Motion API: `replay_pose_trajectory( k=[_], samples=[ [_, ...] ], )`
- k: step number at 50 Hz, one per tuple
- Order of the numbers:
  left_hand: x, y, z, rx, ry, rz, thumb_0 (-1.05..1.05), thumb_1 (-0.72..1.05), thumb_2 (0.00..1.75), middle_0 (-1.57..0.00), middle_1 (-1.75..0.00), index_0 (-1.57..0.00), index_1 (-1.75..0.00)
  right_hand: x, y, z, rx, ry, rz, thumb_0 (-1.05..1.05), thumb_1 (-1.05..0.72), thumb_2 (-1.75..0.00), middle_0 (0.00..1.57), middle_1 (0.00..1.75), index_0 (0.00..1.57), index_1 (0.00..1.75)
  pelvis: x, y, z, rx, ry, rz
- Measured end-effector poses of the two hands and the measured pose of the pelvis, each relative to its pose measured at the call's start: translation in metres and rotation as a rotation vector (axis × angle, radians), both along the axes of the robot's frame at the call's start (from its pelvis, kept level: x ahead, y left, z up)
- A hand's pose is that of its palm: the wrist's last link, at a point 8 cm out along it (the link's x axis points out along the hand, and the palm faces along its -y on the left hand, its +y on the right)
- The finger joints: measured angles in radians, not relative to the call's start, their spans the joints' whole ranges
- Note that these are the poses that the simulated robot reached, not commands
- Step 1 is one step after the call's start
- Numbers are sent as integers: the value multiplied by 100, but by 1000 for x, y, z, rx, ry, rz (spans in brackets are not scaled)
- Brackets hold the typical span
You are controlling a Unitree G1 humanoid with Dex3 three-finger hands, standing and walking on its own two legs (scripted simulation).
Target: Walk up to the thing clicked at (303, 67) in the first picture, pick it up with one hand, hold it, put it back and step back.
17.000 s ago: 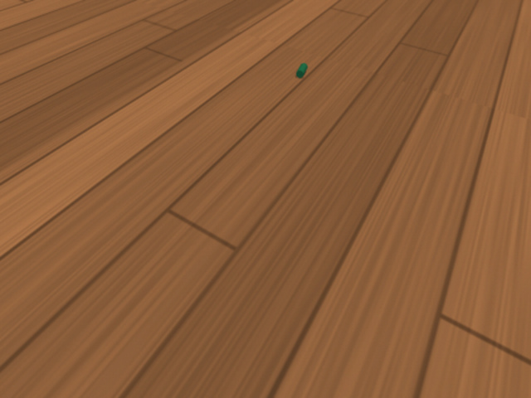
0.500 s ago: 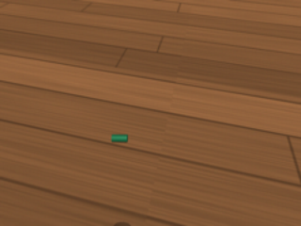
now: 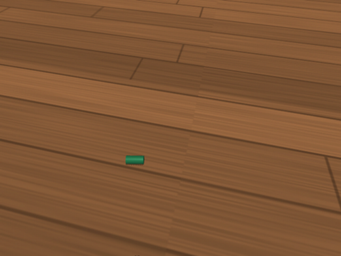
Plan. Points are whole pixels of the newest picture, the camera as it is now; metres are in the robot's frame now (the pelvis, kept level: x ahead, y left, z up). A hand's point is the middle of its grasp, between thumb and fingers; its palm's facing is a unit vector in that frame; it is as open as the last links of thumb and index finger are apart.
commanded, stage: walk up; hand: left
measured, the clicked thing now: (135, 159) +0.79 +0.25 -0.75
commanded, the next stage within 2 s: none
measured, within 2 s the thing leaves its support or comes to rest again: neither
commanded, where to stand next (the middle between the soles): +0.41 +0.01 m, yaw +1 degrees
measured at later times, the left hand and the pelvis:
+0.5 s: hand out of the picture +0.10 +0.28 -0.18, palm faces +0.03 -0.93 -0.37, open 7.4 cm; pelvis +0.13 +0.00 -0.03, yaw +2 degrees
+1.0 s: hand (81, 200) +0.28 +0.27 -0.14, palm faces +0.03 -0.89 -0.46, open 7.4 cm; pelvis +0.27 -0.02 -0.02, yaw +1 degrees
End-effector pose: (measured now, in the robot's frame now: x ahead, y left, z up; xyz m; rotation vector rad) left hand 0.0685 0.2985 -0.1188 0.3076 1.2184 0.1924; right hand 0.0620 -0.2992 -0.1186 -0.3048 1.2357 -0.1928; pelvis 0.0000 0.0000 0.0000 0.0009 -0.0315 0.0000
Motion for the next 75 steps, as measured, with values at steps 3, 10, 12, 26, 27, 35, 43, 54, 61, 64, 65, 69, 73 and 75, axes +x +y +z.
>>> replay_pose_trajectory(
  k=[3,10,12,26,27,35,43,54,61,64,65,69,73,75],
  samples=[
    [1,5,1,8,-17,7,0,91,90,-21,-30,-20,-30,2,-6,0,2,-23,2,1,-91,-90,20,30,20,30,8,-3,-4,8,4,-1],
    [0,5,3,62,-14,34,0,91,90,-21,-30,-20,-30,15,-37,-11,-14,12,-8,1,-91,-90,20,30,20,30,35,-21,-14,-7,-5,3],
    [-5,3,8,65,-2,55,0,91,90,-21,-30,-20,-30,29,-40,-8,-20,18,6,1,-91,-90,20,30,20,30,46,-23,-11,-3,-5,2],
    [39,22,-24,40,93,90,1,90,90,-21,-30,-20,-30,185,-5,-6,-32,-153,139,1,-91,-90,20,30,20,30,131,2,-34,1,-37,26],
    [51,23,-26,36,87,83,1,91,90,-21,-30,-20,-30,192,-2,-5,-29,-177,131,1,-91,-90,20,30,20,30,136,4,-34,3,-40,25],
    [145,16,-6,14,-22,-35,1,91,90,-21,-30,-20,-30,209,-1,13,-13,-212,77,1,-91,-90,20,30,21,30,180,2,-18,17,-37,-13],
    [196,15,13,114,-79,-46,0,91,90,-21,-30,-20,-30,224,-42,-13,-12,-128,40,1,-90,-90,20,30,21,30,231,-21,-29,0,-26,-5],
    [218,15,23,125,0,35,0,90,90,-21,-30,-20,-30,301,-31,-10,1,-55,88,1,-91,-90,20,30,20,30,296,-14,-16,-6,-15,17],
    [272,31,-17,76,10,44,1,90,90,-21,-30,-20,-30,348,-2,-16,-41,-75,105,1,-91,-90,20,30,20,30,324,8,-34,1,-15,31],
    [298,27,-26,51,-2,36,1,91,90,-21,-30,-20,-30,363,9,-12,-37,-103,102,1,-91,-90,20,30,20,30,330,9,-32,-3,-14,28],
    [306,25,-27,43,-10,30,1,91,90,-21,-30,-20,-30,368,12,-10,-38,-113,103,1,-91,-90,20,30,20,30,332,9,-32,-3,-11,24],
    [329,17,-29,30,-37,3,0,91,90,-21,-30,-20,-30,386,12,-10,-37,-151,103,1,-90,-90,20,30,21,30,336,6,-33,-8,-6,7],
    [336,11,-26,34,-38,-11,0,91,90,-21,-30,-20,-30,395,7,-13,-24,-162,70,1,-91,-90,20,30,21,30,338,3,-32,-18,-10,7],
    [340,9,-23,31,-32,-16,0,91,90,-21,-30,-20,-30,395,6,-12,-18,-157,59,1,-91,-90,20,30,20,30,341,2,-29,-6,-11,4]
  ],
)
